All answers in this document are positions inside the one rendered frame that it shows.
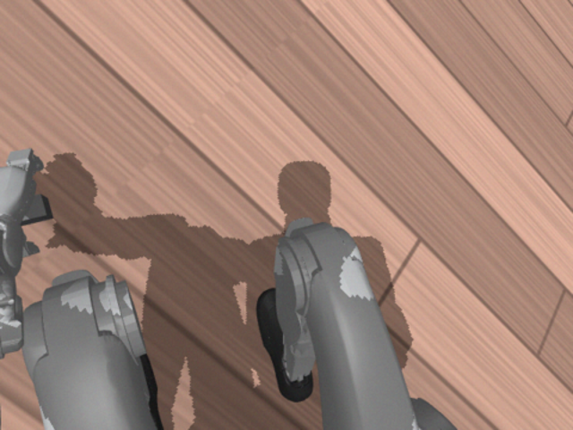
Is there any left robot hand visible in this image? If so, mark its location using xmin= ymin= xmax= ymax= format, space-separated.
xmin=0 ymin=148 xmax=44 ymax=258

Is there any right robot foot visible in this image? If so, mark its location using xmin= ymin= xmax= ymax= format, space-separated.
xmin=256 ymin=288 xmax=313 ymax=402

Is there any right robot hand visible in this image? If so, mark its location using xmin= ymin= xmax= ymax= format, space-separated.
xmin=410 ymin=397 xmax=457 ymax=430

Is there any small box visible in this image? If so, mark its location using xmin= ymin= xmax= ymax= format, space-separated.
xmin=20 ymin=194 xmax=53 ymax=226

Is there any left robot foot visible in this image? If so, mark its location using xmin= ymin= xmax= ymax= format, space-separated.
xmin=140 ymin=353 xmax=164 ymax=430

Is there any left robot arm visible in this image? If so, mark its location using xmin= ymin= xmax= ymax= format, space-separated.
xmin=0 ymin=217 xmax=24 ymax=430

